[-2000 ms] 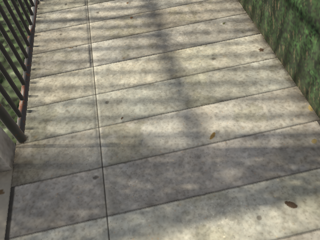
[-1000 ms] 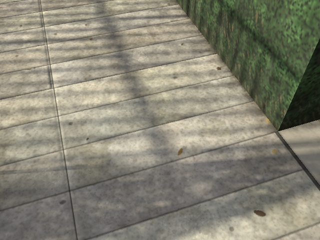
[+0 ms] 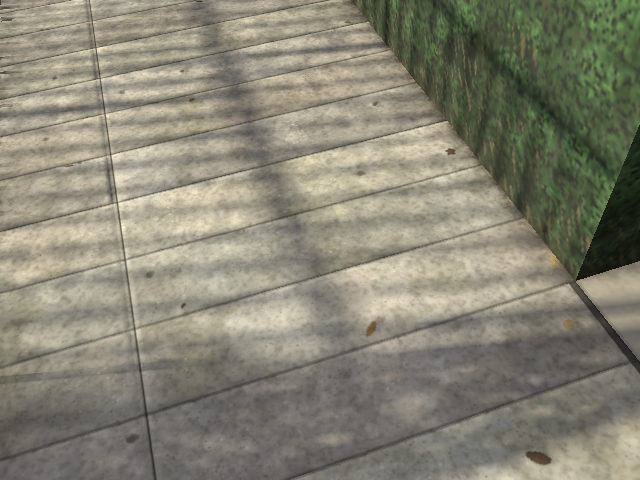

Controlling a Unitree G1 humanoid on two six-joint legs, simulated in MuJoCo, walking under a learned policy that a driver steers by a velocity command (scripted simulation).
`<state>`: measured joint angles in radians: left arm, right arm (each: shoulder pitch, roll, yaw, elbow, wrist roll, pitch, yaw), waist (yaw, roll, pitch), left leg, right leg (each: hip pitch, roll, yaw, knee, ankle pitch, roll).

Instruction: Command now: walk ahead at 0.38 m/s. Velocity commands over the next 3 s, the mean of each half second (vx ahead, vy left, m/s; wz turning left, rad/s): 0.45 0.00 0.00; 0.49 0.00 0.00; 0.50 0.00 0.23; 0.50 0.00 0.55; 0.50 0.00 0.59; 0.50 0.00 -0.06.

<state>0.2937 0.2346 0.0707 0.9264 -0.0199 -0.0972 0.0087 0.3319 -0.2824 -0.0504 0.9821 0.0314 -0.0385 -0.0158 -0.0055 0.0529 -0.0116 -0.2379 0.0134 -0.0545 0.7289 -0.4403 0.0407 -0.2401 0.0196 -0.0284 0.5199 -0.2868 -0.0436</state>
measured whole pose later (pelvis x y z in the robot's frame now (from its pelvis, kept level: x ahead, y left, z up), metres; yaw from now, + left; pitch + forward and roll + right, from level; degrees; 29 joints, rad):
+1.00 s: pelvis +0.55 -0.01 -0.01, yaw +0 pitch +2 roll +1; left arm 0.01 0.25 0.03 0.79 -0.01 -0.11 -0.03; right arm 0.40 -0.28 -0.04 0.99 0.00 -0.05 0.00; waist -0.06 0.00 0.03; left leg -0.01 -0.01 0.01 0.56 -0.45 0.01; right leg -0.49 -0.01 -0.04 0.54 -0.08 -0.07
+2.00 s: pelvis +1.11 +0.08 +0.00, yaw +26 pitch +3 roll +1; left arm 0.02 0.28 0.04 0.72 0.00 -0.12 -0.02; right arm 0.38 -0.29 -0.08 0.76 0.02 -0.03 -0.02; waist -0.08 -0.04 0.01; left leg -0.08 -0.11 -0.20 0.43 -0.38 0.06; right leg -0.52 -0.01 0.08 0.47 0.00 0.02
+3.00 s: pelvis +1.51 +0.42 +0.00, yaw +39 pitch +1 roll +1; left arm 0.13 0.27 0.04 0.80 -0.02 -0.05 -0.05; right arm 0.32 -0.26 -0.06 0.82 0.00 -0.09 -0.01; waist -0.05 -0.05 0.02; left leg 0.12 -0.06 0.18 0.18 -0.32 0.05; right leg -0.66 -0.06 0.01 0.63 0.10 -0.03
